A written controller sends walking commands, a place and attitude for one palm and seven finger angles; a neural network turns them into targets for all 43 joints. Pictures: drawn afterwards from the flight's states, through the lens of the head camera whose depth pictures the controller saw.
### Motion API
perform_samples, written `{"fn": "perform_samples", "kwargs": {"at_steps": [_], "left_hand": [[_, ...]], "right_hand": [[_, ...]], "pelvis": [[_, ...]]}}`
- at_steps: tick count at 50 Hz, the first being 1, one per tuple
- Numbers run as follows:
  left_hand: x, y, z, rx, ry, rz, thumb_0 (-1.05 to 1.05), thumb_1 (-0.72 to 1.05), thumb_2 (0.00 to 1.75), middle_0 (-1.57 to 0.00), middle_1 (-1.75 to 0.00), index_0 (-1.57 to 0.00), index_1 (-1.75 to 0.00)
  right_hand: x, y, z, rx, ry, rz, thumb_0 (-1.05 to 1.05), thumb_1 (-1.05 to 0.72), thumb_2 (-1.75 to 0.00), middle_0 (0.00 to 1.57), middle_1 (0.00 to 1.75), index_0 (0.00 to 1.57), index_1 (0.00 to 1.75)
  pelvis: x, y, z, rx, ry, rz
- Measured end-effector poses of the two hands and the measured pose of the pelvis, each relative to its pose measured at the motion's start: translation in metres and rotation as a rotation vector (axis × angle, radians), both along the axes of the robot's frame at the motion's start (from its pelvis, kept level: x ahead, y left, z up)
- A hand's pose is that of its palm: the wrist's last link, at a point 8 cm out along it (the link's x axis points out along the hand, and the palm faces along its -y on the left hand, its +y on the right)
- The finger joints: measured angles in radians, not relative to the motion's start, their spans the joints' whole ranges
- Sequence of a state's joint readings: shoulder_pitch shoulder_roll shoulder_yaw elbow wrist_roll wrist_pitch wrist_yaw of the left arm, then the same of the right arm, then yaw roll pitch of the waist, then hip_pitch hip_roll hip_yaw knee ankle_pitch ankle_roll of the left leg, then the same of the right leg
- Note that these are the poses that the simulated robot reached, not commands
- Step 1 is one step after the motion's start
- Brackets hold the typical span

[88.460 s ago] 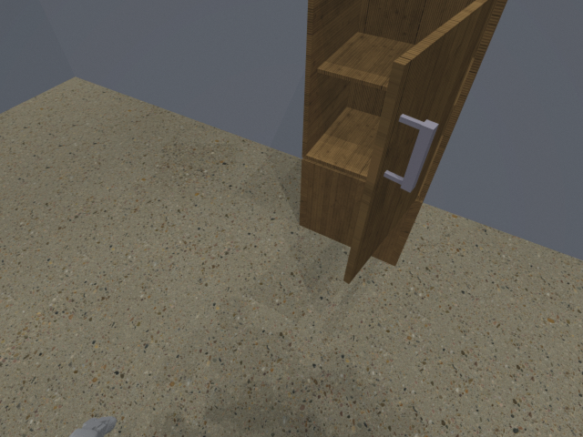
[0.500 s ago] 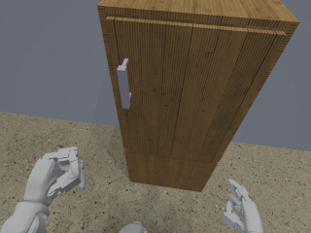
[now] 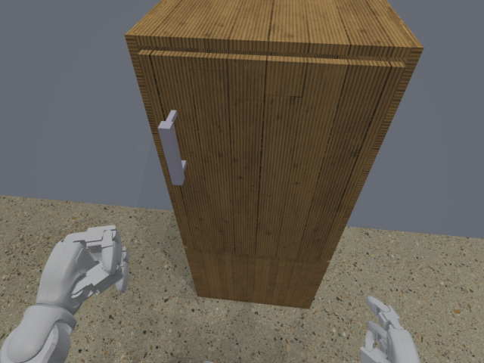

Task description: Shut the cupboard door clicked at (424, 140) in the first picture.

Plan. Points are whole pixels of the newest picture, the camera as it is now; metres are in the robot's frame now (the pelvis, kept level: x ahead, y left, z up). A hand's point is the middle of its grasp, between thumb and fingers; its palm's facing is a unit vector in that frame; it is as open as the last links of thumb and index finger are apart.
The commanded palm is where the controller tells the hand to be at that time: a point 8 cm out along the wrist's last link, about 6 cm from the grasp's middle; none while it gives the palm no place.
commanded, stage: raise the hand and make a fist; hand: left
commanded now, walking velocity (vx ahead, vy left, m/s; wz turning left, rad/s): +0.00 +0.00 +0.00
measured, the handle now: (175, 148) +0.47 +0.17 +0.11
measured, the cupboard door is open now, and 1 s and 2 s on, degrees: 0 0 0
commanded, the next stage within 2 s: bring the fist close to the handle in 0.10 s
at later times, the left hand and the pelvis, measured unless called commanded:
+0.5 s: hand (140, 246) +0.26 +0.17 +0.11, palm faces -0.06 -1.00 -0.04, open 3.1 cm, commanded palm +0.25 +0.22 +0.12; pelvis -0.01 +0.00 +0.00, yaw +0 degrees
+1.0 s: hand (170, 205) +0.33 +0.15 +0.11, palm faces -0.06 -1.00 -0.03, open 3.1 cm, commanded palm +0.32 +0.19 +0.12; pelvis +0.00 +0.00 +0.00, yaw -1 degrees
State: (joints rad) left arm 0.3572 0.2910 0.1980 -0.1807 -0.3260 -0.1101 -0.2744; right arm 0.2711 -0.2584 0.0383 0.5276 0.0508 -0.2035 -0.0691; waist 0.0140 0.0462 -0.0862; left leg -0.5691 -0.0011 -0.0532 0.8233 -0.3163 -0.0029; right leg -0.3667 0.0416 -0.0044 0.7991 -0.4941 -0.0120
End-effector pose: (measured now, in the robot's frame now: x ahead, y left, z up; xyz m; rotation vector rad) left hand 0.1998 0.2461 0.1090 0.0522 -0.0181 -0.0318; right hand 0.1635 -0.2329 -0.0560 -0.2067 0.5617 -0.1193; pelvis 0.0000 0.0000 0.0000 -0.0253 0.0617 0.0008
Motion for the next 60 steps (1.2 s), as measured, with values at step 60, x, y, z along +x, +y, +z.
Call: {"fn": "perform_samples", "kwargs": {"at_steps": [60], "left_hand": [[0.144, -0.057, 0.006, -0.028, -0.012, -0.025, 0.02, 0.9, 0.9, -1.3, -1.5, -1.3, -1.5]], "right_hand": [[-0.037, -0.01, -0.025, 0.029, 0.2, -0.078, 0.01, -0.9, -0.9, 0.2, 0.3, 0.2, 0.3]], "pelvis": [[-0.001, -0.001, 0.005, 0.012, 0.019, -0.021]]}}
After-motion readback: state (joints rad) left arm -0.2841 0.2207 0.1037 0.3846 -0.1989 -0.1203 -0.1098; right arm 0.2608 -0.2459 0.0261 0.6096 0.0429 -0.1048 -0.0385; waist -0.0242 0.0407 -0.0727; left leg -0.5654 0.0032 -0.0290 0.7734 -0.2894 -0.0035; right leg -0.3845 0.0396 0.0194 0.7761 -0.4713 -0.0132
